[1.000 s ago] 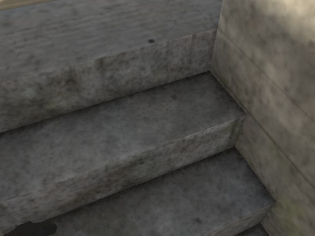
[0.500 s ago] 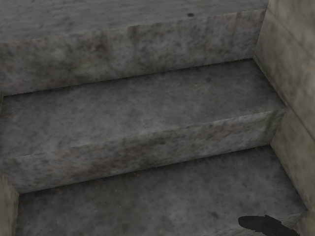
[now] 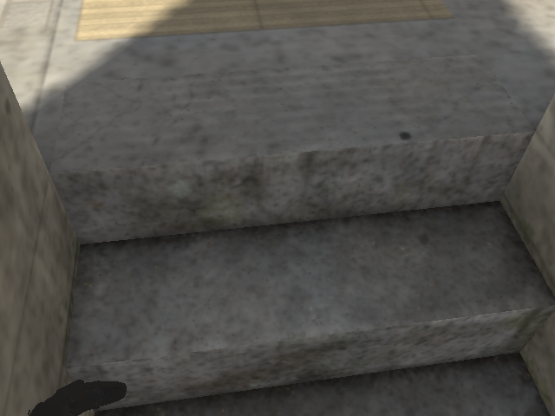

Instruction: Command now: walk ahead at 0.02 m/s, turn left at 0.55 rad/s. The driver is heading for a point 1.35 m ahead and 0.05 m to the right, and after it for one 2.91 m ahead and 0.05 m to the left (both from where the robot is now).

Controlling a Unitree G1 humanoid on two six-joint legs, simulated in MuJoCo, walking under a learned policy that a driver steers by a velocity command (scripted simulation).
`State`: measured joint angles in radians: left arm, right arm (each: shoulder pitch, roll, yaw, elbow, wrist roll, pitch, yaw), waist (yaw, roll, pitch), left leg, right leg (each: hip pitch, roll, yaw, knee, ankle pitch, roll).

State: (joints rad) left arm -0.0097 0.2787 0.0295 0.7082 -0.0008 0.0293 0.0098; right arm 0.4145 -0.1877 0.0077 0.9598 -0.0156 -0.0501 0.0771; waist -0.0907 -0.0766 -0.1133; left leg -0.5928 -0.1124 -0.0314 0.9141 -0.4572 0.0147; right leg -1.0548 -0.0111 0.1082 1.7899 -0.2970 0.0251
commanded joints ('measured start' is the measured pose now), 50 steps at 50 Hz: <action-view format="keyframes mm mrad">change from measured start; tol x32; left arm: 1 -72 64 4 -88 -9 22 24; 50 281 -25 64 236 7 -108 -102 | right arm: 1 -99 -99 -23 -73 -13 -43 -27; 50 -329 -27 -62 -84 10 -7 -20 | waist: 1 19 151 -47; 10 122 218 -14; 14 -2 -301 -177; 18 -1 114 -60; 50 110 44 155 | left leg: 1 81 221 -390 -343 427 170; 11 233 267 -457 -239 851 173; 14 -301 -48 -180 586 -243 -133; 16 -456 -37 -284 1094 35 -122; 29 77 226 -116 -309 402 -90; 50 163 129 -17 -271 108 34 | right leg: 1 -101 -24 -24 120 -49 7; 5 316 -48 -130 -3 12 12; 9 573 -33 -236 -769 -23 77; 14 1090 -439 462 -1224 1234 -478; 16 855 -320 350 -1255 651 -310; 24 721 -111 10 -1408 -62 -52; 40 951 -65 -111 -1240 424 -75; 50 881 -162 11 -1367 -48 -211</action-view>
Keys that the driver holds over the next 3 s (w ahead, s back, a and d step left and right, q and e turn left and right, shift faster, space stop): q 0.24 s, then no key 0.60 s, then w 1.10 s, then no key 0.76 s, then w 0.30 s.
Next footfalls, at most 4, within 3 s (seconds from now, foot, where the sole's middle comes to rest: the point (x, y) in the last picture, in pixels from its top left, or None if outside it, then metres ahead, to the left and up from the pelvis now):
0.24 right None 0.09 -0.15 -0.72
0.58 left None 0.10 0.09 -0.72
1.52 right None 0.38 -0.15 -0.53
2.04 left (240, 286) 0.59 0.04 -0.34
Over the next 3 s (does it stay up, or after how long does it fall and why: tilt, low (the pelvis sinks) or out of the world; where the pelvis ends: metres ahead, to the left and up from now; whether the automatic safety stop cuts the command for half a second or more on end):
stays up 0.75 -0.07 0.59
